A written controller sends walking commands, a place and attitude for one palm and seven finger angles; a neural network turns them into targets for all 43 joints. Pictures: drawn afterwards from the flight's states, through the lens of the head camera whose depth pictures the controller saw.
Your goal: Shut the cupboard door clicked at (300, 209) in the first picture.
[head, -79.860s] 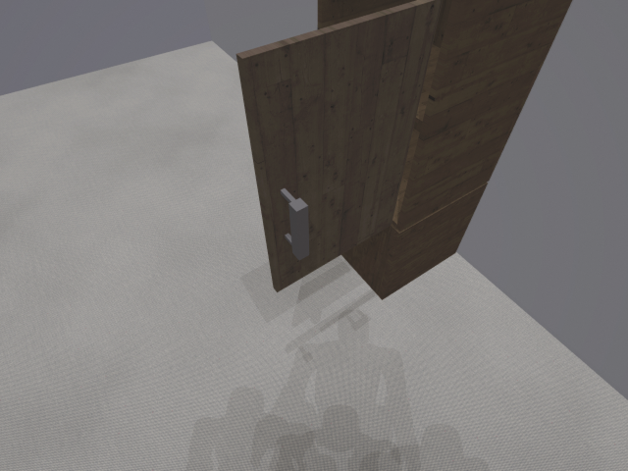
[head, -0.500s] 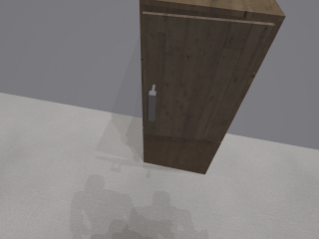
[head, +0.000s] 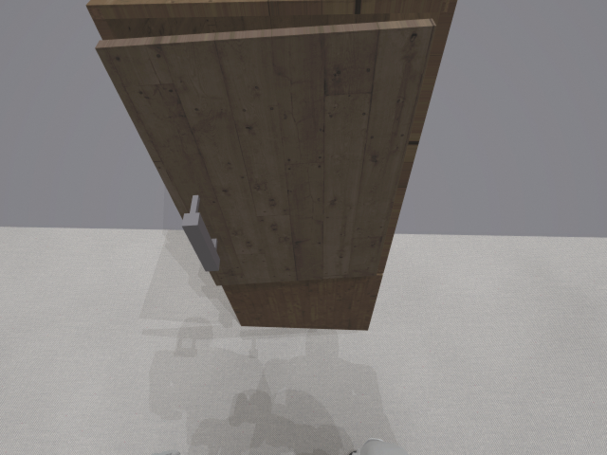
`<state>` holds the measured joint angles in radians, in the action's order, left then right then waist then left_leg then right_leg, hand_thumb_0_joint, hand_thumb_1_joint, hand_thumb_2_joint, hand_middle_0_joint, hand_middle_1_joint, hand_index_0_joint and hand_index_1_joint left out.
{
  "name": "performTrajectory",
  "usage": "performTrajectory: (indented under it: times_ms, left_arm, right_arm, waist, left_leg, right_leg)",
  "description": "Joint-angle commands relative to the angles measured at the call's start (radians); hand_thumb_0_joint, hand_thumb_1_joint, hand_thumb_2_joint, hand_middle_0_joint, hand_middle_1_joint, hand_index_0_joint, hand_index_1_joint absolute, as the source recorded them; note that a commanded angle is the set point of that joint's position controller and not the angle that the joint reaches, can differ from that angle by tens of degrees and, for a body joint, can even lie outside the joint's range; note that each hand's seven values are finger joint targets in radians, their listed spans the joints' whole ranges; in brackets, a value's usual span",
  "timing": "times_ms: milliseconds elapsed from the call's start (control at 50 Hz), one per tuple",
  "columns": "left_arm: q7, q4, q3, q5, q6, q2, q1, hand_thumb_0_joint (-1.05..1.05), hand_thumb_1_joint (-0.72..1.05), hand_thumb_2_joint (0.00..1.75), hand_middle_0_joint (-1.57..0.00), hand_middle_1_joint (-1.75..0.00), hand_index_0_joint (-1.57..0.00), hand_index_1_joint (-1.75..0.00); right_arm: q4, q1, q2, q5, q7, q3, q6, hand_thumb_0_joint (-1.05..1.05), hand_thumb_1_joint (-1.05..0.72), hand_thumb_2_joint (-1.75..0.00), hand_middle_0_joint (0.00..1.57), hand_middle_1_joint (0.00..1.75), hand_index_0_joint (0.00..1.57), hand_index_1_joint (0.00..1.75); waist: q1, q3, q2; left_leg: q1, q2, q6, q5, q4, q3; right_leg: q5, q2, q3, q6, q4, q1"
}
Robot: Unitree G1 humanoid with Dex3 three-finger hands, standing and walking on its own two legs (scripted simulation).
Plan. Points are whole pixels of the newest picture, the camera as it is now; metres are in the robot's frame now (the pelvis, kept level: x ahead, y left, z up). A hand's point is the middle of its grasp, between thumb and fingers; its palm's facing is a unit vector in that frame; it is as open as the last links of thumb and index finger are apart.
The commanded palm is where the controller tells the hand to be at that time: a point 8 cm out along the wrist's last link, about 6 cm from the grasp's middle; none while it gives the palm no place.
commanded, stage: come to a stop and stand still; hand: left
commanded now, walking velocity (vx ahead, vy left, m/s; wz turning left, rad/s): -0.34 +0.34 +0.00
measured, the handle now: (204, 234) +0.48 +0.20 -0.07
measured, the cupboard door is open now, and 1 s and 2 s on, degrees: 6 6 6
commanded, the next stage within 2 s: look again from close up in 1.26 s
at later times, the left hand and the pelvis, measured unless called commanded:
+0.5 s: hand out of the picture +0.05 +0.24 -0.16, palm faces +0.11 -0.97 -0.23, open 7.3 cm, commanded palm none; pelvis +0.01 +0.04 +0.01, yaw +2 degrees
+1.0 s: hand out of the picture +0.00 +0.25 -0.15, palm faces +0.02 -0.98 -0.20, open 7.3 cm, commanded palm none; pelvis -0.03 +0.07 +0.02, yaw +0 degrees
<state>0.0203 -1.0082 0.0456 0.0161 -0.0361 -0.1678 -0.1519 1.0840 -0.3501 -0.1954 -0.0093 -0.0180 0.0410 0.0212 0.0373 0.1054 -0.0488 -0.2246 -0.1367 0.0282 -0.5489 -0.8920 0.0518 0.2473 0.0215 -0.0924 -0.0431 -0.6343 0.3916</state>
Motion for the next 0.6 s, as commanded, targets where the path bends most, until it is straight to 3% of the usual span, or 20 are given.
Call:
performTrajectory:
  times_ms: [0,40,120,160,260,380,420,440,460,480,500,520,540,580]
  left_arm:
    - [-0.045,0.013,0.014,0.003,-0.002,-0.158,-0.079,0.00,0.90,0.90,-0.20,-0.30,-0.20,-0.30]
    - [-0.057,0.018,0.020,0.005,0.005,-0.162,-0.090,0.00,0.90,0.90,-0.20,-0.30,-0.20,-0.30]
    - [-0.069,0.012,0.037,0.005,0.017,-0.177,-0.111,0.00,0.90,0.90,-0.20,-0.30,-0.20,-0.30]
    - [-0.074,0.027,0.038,0.005,0.022,-0.174,-0.099,0.00,0.90,0.90,-0.20,-0.30,-0.20,-0.30]
    - [-0.072,0.067,0.038,0.013,0.030,-0.182,-0.057,0.00,0.90,0.90,-0.20,-0.30,-0.20,-0.30]
    - [-0.061,0.073,0.049,0.026,0.038,-0.215,-0.085,0.00,0.90,0.90,-0.20,-0.30,-0.20,-0.30]
    - [-0.059,0.066,0.048,0.021,0.043,-0.217,-0.066,0.00,0.90,0.90,-0.20,-0.30,-0.20,-0.30]
    - [-0.057,0.066,0.044,0.011,0.048,-0.202,-0.060,0.00,0.90,0.90,-0.20,-0.30,-0.20,-0.30]
    - [-0.057,0.070,0.034,0.002,0.055,-0.151,-0.085,0.00,0.90,0.90,-0.20,-0.30,-0.20,-0.30]
    - [-0.054,0.079,0.019,-0.003,0.064,-0.095,-0.099,0.00,0.90,0.90,-0.20,-0.30,-0.20,-0.30]
    - [-0.059,0.074,0.017,0.001,0.073,-0.107,-0.068,0.00,0.90,0.90,-0.20,-0.30,-0.20,-0.30]
    - [-0.051,0.086,0.019,-0.001,0.074,-0.101,-0.072,0.00,0.90,0.90,-0.20,-0.30,-0.20,-0.30]
    - [-0.051,0.056,0.019,0.005,0.081,-0.106,-0.070,0.00,0.90,0.90,-0.20,-0.30,-0.20,-0.30]
    - [-0.048,0.030,0.020,-0.001,0.081,-0.123,-0.087,0.00,0.90,0.90,-0.20,-0.30,-0.20,-0.30]
  right_arm:
    - [-0.043,-0.054,-0.046,0.010,-0.012,0.006,-0.009,0.00,-0.90,-0.90,0.20,0.30,0.20,0.30]
    - [-0.048,-0.024,-0.043,0.012,-0.011,0.006,0.008,0.00,-0.90,-0.90,0.20,0.30,0.20,0.30]
    - [-0.088,0.060,-0.075,-0.001,-0.002,0.026,0.043,0.00,-0.90,-0.90,0.20,0.30,0.20,0.30]
    - [-0.113,0.099,-0.085,-0.006,0.004,0.032,0.056,0.00,-0.90,-0.90,0.20,0.30,0.20,0.30]
    - [-0.143,0.135,-0.093,-0.008,0.015,0.039,0.058,0.00,-0.90,-0.90,0.20,0.30,0.20,0.30]
    - [-0.171,0.178,-0.076,0.001,0.014,0.023,0.023,0.00,-0.90,-0.90,0.20,0.30,0.20,0.30]
    - [-0.150,0.121,-0.075,0.002,0.012,0.019,0.011,0.00,-0.90,-0.90,0.20,0.30,0.20,0.30]
    - [-0.132,0.073,-0.088,0.002,0.012,0.017,0.001,0.00,-0.90,-0.90,0.20,0.30,0.20,0.30]
    - [-0.131,0.060,-0.149,-0.003,0.010,0.025,-0.012,0.00,-0.90,-0.90,0.20,0.30,0.20,0.30]
    - [-0.155,0.106,-0.216,-0.013,0.003,0.034,-0.012,0.00,-0.90,-0.90,0.20,0.30,0.20,0.30]
    - [-0.166,0.157,-0.205,-0.020,-0.003,0.024,-0.001,0.00,-0.90,-0.90,0.20,0.30,0.20,0.30]
    - [-0.180,0.184,-0.188,-0.023,-0.016,0.015,-0.004,0.00,-0.90,-0.90,0.20,0.30,0.20,0.30]
    - [-0.162,0.194,-0.163,-0.022,-0.022,0.008,-0.017,0.00,-0.90,-0.90,0.20,0.30,0.20,0.30]
    - [-0.154,0.188,-0.134,-0.015,-0.030,-0.003,-0.016,0.00,-0.90,-0.90,0.20,0.30,0.20,0.30]
  waist:
    - [-0.029,-0.160,0.207]
    - [-0.041,-0.203,0.148]
    - [-0.066,-0.189,0.138]
    - [-0.060,-0.153,0.166]
    - [-0.045,-0.152,0.224]
    - [-0.069,-0.175,0.259]
    - [-0.038,-0.184,0.262]
    - [-0.018,-0.198,0.202]
    - [-0.024,-0.215,0.016]
    - [-0.042,-0.158,-0.214]
    - [-0.036,-0.103,-0.174]
    - [-0.064,-0.044,-0.104]
    - [-0.060,-0.076,-0.199]
    - [-0.066,-0.084,-0.191]
  left_leg:
    - [-0.150,0.039,-0.004,0.064,-0.169,-0.073]
    - [-0.157,0.072,0.010,0.070,-0.137,-0.064]
    - [-0.259,0.115,0.039,0.108,-0.218,-0.089]
    - [-0.285,0.118,0.046,0.144,-0.252,-0.106]
    - [-0.261,0.121,0.045,0.179,-0.207,-0.100]
    - [-0.129,0.127,0.024,0.120,0.153,-0.033]
    - [0.015,0.131,0.018,0.261,0.376,-0.015]
    - [0.107,0.122,0.013,0.377,0.504,-0.016]
    - [0.168,-0.010,-0.015,0.484,0.575,-0.149]
    - [0.077,-0.178,-0.087,0.665,0.611,-0.303]
    - [-0.061,-0.200,-0.158,0.639,0.635,-0.293]
    - [-0.117,-0.186,-0.177,0.635,0.639,-0.246]
    - [-0.050,-0.129,-0.161,0.751,0.627,-0.234]
    - [0.002,-0.093,-0.155,0.836,0.585,-0.167]
  right_leg:
    - [-0.740,0.307,0.261,-0.104,0.287,-0.229]
    - [-0.885,0.306,0.208,-0.117,0.246,-0.278]
    - [-0.923,0.347,0.212,-0.140,0.254,-0.318]
    - [-0.848,0.345,0.196,-0.142,0.273,-0.273]
    - [-0.617,0.313,0.168,-0.138,0.296,-0.225]
    - [-0.495,0.288,0.200,-0.143,0.260,-0.257]
    - [-0.370,0.252,0.183,-0.089,0.211,-0.195]
    - [-0.275,0.213,0.153,-0.043,0.163,-0.159]
    - [-0.069,0.125,0.093,0.010,0.065,-0.082]
    - [0.202,0.042,0.031,0.061,-0.005,-0.022]
    - [0.287,0.026,0.088,0.057,-0.109,-0.072]
    - [0.254,0.035,0.090,0.052,-0.155,-0.080]
    - [0.232,0.021,0.113,0.058,-0.194,-0.059]
    - [0.192,0.008,0.137,0.053,-0.230,-0.055]
